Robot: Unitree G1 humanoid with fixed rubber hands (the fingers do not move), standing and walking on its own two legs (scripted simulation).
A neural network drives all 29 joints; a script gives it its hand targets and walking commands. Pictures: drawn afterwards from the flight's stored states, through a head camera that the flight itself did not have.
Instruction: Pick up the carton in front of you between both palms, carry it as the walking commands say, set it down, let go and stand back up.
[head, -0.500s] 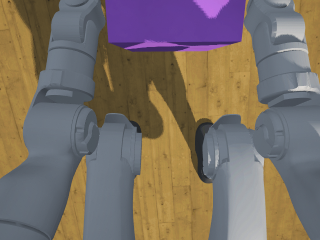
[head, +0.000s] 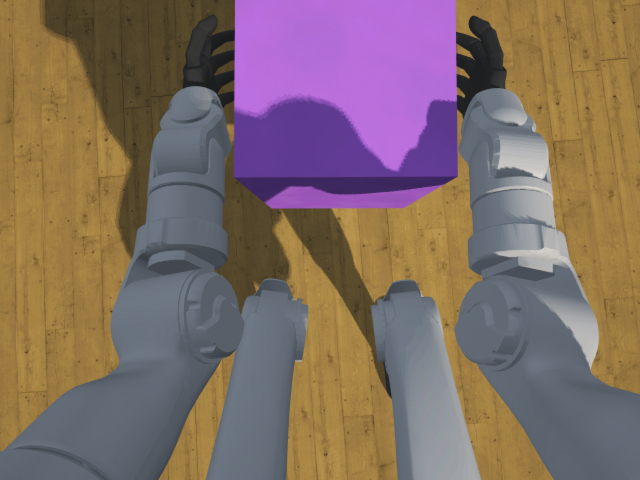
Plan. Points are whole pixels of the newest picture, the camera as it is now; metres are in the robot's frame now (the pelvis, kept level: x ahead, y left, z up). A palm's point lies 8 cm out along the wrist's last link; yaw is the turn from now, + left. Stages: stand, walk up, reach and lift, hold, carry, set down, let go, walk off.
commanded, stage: reach and lift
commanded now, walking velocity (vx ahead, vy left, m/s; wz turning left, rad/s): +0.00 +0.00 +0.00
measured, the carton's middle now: (340, 118) +0.52 +0.00 -0.13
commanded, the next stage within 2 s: none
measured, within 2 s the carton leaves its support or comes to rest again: neither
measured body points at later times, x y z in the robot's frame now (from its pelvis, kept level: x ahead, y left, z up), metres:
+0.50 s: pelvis +0.05 +0.00 +0.13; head +0.23 +0.00 +0.55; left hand +0.49 +0.15 +0.09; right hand +0.49 -0.15 +0.09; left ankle +0.12 +0.13 -0.45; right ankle +0.12 -0.14 -0.45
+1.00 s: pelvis +0.10 +0.00 +0.26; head +0.15 +0.00 +0.71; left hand +0.44 +0.15 +0.24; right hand +0.44 -0.15 +0.24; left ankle +0.12 +0.13 -0.45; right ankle +0.12 -0.14 -0.45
